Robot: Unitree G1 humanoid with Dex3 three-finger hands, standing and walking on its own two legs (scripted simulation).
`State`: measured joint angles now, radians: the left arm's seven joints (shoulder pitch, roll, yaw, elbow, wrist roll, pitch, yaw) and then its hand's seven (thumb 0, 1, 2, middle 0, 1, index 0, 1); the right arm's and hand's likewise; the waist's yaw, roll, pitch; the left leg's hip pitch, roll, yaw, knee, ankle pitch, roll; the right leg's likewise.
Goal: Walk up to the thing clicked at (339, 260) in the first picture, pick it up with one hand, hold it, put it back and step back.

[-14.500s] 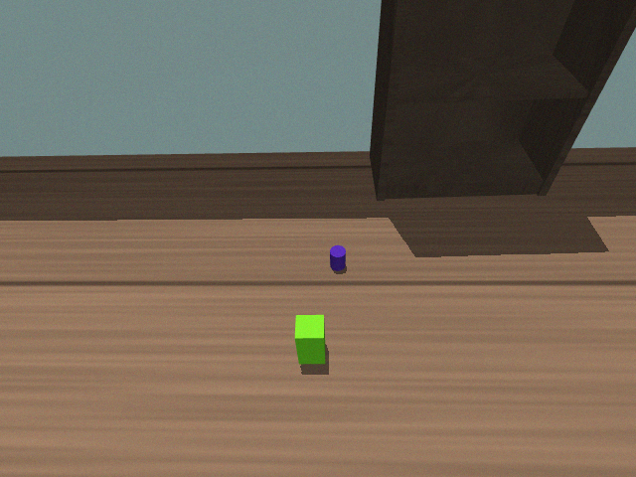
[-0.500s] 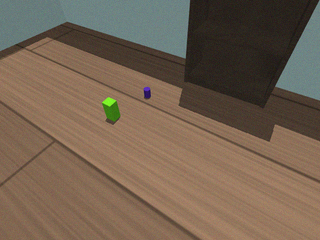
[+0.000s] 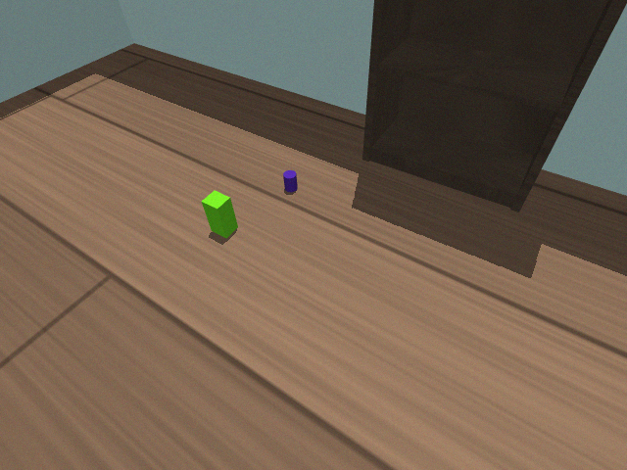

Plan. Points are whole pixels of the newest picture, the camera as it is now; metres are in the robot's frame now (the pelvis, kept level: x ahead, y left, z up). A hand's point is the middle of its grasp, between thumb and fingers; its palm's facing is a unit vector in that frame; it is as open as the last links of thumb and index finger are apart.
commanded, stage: stand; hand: left
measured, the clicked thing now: (290, 181) +1.49 +0.19 -0.74
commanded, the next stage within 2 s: walk up in 0.66 s
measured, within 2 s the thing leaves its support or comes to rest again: neither
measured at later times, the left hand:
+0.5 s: hand out of the picture +0.07 +0.25 -0.16, palm faces -0.01 -0.94 -0.34, open 7.3 cm
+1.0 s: hand out of the picture +0.06 +0.33 -0.18, palm faces +0.02 -0.93 -0.37, open 7.4 cm
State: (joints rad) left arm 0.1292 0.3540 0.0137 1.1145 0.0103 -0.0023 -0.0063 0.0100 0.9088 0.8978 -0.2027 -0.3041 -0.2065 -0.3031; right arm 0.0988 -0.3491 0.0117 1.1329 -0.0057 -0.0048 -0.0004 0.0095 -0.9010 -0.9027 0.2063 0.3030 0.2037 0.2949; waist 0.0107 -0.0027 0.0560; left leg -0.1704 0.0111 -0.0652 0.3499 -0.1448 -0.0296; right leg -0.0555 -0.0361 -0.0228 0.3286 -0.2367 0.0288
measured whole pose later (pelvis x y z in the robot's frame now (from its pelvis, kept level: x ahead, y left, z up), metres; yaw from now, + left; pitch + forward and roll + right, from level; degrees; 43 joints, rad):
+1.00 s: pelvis +0.08 +0.04 -0.02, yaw +0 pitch -3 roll +0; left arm 0.33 0.46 0.09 1.04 0.04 0.00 -0.05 0.01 0.91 0.90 -0.20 -0.30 -0.21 -0.30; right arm 0.19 -0.41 -0.11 0.98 -0.04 -0.08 0.06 0.01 -0.90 -0.90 0.21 0.30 0.20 0.29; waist 0.04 -0.06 0.05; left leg -0.30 0.01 0.08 0.60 -0.24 0.02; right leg -0.13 -0.05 0.06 0.80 -0.51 -0.04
